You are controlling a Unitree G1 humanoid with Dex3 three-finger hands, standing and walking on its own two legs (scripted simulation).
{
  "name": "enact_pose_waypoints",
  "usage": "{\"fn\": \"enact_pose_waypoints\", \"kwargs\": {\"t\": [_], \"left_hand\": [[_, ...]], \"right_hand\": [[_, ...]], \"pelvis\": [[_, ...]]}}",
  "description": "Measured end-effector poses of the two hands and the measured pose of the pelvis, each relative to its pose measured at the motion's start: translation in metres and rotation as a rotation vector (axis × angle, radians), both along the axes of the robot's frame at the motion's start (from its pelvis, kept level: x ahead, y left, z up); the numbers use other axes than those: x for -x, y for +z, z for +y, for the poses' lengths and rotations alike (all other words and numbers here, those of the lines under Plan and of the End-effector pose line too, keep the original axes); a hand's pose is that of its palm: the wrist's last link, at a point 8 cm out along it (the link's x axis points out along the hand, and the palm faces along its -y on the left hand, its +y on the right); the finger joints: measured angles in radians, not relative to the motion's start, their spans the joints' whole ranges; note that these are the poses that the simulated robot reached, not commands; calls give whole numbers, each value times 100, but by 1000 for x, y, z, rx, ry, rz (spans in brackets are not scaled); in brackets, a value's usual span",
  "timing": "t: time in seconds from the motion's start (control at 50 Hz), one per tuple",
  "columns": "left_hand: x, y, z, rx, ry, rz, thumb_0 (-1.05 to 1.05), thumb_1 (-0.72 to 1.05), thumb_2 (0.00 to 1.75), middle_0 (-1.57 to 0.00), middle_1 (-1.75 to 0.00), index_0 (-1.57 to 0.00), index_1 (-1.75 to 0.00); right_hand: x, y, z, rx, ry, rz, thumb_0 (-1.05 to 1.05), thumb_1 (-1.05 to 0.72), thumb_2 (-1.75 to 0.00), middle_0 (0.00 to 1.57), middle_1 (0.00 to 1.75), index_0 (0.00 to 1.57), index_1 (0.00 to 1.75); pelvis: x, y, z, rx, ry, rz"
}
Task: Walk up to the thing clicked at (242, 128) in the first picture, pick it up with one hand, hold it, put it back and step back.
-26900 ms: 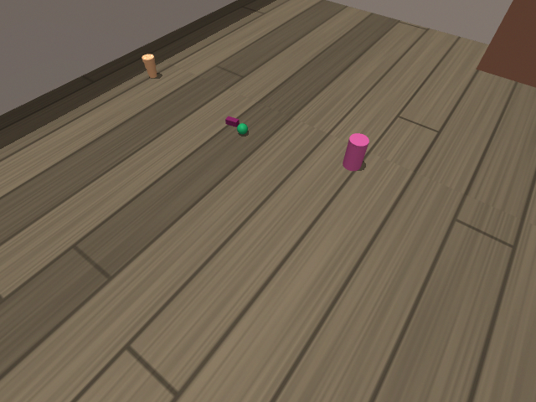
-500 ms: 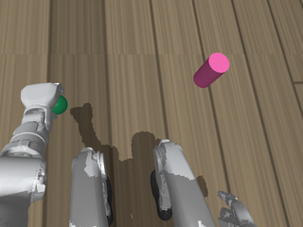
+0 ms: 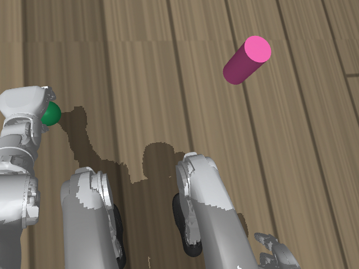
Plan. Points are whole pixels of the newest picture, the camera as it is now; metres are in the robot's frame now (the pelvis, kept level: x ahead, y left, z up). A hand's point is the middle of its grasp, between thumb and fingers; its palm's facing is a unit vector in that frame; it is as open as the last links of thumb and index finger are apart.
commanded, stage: crouch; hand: left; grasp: from above
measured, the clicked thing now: (46, 113) +0.47 +0.26 -0.20
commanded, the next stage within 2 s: lower in 0.28 s
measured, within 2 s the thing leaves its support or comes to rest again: rests again in 1.90 s
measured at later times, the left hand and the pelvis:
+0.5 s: hand (42, 120) +0.46 +0.27 -0.21, palm faces -0.46 -0.05 -0.89, open 8.7 cm; pelvis -0.01 +0.00 -0.04, yaw -2 degrees
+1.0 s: hand (51, 123) +0.46 +0.27 -0.27, palm faces -0.45 -0.07 -0.89, open 8.6 cm; pelvis +0.00 +0.00 -0.07, yaw -4 degrees
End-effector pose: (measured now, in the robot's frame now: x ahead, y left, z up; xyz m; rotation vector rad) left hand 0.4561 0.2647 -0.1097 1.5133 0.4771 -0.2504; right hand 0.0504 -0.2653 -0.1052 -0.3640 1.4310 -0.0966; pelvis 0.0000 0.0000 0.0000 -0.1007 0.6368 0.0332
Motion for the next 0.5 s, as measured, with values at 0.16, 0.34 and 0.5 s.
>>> {"fn": "enact_pose_waypoints", "kwargs": {"t": [0.16, 0.34, 0.5], "left_hand": [[-4, -15, 1, -3, 3, -3, -1, 30, 33, -97, -48, -74, -32], [-8, -28, 3, -8, 4, 3, -1, 31, 31, -97, -47, -74, -32], [-7, -43, 3, -7, 1, 18, -1, 32, 29, -98, -46, -74, -32]], "right_hand": [[15, -16, 0, -4, 3, 22, 0, -91, -91, 20, 30, 20, 30], [20, -29, -2, -3, 20, 25, 0, -91, -91, 20, 30, 20, 30], [18, -34, -3, 1, 42, 30, 0, -91, -91, 20, 30, 20, 30]], "pelvis": [[4, -19, -1, 2, -7, -20], [6, -34, -2, 7, -13, -39], [6, -42, -3, 12, -20, -50]]}}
